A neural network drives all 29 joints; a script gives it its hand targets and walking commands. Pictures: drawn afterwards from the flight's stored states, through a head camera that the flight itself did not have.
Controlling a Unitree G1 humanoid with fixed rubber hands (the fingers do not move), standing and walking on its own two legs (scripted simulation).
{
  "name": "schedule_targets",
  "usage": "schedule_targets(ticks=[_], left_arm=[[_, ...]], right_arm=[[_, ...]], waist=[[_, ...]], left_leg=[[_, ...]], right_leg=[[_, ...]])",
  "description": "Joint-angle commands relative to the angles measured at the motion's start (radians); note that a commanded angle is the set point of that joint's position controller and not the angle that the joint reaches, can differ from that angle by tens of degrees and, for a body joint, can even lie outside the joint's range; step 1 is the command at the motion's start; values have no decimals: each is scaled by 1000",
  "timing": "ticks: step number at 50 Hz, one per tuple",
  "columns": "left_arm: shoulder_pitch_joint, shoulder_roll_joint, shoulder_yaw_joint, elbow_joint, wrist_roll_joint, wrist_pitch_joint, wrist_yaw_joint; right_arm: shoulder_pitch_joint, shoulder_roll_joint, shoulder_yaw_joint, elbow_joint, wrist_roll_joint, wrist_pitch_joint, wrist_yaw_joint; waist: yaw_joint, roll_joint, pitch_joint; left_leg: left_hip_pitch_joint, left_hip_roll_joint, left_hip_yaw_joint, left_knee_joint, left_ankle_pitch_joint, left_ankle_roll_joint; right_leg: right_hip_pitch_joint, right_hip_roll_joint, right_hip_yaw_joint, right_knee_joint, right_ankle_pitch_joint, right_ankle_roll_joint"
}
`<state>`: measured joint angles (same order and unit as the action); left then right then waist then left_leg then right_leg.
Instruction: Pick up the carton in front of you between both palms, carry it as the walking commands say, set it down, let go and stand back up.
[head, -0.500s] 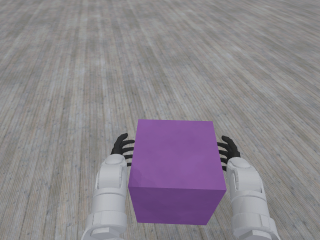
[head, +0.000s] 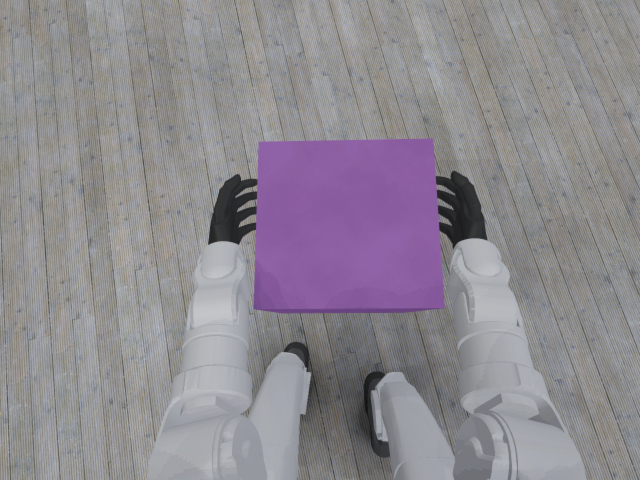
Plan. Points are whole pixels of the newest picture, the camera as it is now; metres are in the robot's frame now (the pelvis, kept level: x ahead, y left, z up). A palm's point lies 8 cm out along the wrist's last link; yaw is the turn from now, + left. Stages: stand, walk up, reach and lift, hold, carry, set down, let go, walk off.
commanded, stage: set down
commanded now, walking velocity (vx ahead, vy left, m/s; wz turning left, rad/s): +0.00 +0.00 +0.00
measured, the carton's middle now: (343, 241) +0.39 +0.02 -0.17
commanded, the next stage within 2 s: none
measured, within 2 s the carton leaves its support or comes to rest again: neither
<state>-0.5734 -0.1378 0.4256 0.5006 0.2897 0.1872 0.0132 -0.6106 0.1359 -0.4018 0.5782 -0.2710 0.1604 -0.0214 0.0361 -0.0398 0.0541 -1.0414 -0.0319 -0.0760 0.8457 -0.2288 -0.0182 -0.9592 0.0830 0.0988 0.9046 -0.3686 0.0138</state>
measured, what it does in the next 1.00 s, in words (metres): lowers itself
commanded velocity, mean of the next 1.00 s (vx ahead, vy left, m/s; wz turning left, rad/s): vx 0.00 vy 0.00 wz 0.00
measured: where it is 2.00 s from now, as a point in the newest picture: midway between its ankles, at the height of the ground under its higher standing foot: (334, 412)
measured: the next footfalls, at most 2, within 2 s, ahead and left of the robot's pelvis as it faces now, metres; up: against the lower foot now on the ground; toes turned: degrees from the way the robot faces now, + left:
none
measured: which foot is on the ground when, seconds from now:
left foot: down 0.00-1.00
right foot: down 0.00-1.00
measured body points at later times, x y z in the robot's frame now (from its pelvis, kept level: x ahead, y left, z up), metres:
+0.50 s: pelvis -0.02 +0.00 -0.13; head +0.24 +0.02 +0.24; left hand +0.43 +0.19 -0.22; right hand +0.46 -0.11 -0.22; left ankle +0.08 +0.12 -0.68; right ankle +0.02 -0.12 -0.68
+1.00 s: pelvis -0.05 +0.00 -0.24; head +0.28 +0.03 +0.06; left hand +0.45 +0.20 -0.38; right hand +0.50 -0.10 -0.37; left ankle +0.08 +0.13 -0.68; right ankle +0.02 -0.12 -0.68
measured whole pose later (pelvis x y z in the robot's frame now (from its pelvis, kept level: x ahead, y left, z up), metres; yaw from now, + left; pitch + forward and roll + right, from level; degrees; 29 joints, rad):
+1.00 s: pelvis -0.05 +0.00 -0.24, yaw -3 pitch +47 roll -3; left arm -1.16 0.03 0.52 0.66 0.22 0.31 0.08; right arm -1.29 -0.11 -0.37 0.88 -0.16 0.26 -0.08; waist 0.09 -0.06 0.01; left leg -2.17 -0.09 -0.10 1.78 -0.43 -0.07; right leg -2.08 0.18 0.07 1.85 -0.60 0.07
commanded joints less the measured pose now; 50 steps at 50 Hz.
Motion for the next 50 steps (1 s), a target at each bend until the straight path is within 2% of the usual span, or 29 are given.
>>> schedule_targets(ticks=[1, 3, 5, 8, 11, 19, 27, 34, 43, 50], left_arm=[[-547, -845, -639, -26, -145, -65, -196], [-543, -840, -655, -31, -156, -48, -209], [-551, -838, -644, -15, -155, -23, -225], [-584, -828, -589, 37, -136, 22, -251], [-625, -821, -528, 93, -114, 58, -267], [-747, -821, -456, 169, -115, 70, -246], [-894, -809, -487, 143, -160, 65, -189], [-1014, -781, -496, 118, -189, 83, -155], [-1157, -712, -428, 141, -187, 95, -150], [-1254, -640, -384, 162, -194, 87, -161]], right_arm=[[-527, 888, 636, -45, 146, -67, 169], [-529, 900, 664, -61, 161, -47, 161], [-543, 915, 661, -52, 165, -18, 162], [-584, 917, 617, -2, 152, 31, 175], [-634, 911, 560, 53, 136, 64, 187], [-767, 862, 468, 138, 119, 61, 182], [-909, 803, 479, 157, 163, 47, 171], [-1033, 761, 483, 178, 203, 63, 171], [-1163, 694, 426, 256, 202, 76, 170], [-1252, 639, 411, 299, 212, 71, 152]], waist=[[21, 26, -1137], [29, 20, -1181], [36, 2, -1154], [48, -16, -1053], [56, -21, -986], [51, 1, -1048], [56, 30, -1187], [68, 40, -1250], [81, 28, -1199], [106, 5, -1162]], left_leg=[[692, -86, 38, 180, 615, 7], [585, -93, 58, 211, 555, -2], [440, -100, 78, 229, 432, -8], [259, -103, 94, 255, 261, -1], [149, -103, 99, 292, 180, 5], [18, -106, 101, 425, 180, -10], [-19, -109, 118, 563, 192, -41], [-41, -108, 128, 666, 169, -51], [-147, -103, 140, 779, 111, -50], [-256, -93, 159, 871, 88, -47]], right_leg=[[14, 75, -48, 20, 462, 37], [-1, 74, -48, 58, 463, 45], [-15, 75, -48, 87, 404, 52], [-86, 78, -51, 115, 259, 52], [-178, 81, -58, 147, 169, 45], [-392, 101, -92, 297, 126, 33], [-560, 129, -135, 462, 77, 28], [-679, 139, -160, 583, 21, 30], [-811, 136, -175, 702, -42, 26], [-841, 131, -174, 789, -56, 24]])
